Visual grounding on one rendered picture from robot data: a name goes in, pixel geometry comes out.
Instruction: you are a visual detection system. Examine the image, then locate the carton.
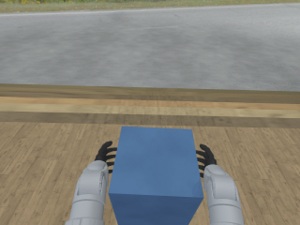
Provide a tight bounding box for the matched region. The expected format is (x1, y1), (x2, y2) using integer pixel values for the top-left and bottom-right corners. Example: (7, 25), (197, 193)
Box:
(108, 126), (204, 225)

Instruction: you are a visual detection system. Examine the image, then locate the right robot forearm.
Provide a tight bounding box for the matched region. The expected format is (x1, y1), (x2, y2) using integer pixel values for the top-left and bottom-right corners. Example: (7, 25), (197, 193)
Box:
(203, 164), (245, 225)

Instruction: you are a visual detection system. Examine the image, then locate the right robot hand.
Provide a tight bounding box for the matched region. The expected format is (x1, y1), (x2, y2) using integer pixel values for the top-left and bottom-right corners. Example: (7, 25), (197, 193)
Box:
(196, 144), (217, 178)

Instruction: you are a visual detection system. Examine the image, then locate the left robot hand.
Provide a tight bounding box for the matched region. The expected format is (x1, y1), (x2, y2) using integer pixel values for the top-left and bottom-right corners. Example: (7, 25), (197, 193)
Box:
(94, 141), (117, 173)

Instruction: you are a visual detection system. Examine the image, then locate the left robot forearm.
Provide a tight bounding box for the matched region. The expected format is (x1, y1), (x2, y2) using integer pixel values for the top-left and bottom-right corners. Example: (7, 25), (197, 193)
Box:
(65, 160), (109, 225)

